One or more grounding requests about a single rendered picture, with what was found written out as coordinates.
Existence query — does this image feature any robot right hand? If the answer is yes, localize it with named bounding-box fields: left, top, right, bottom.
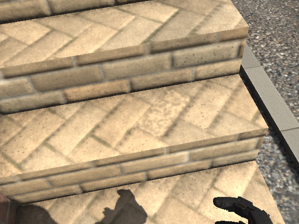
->
left=213, top=196, right=273, bottom=224

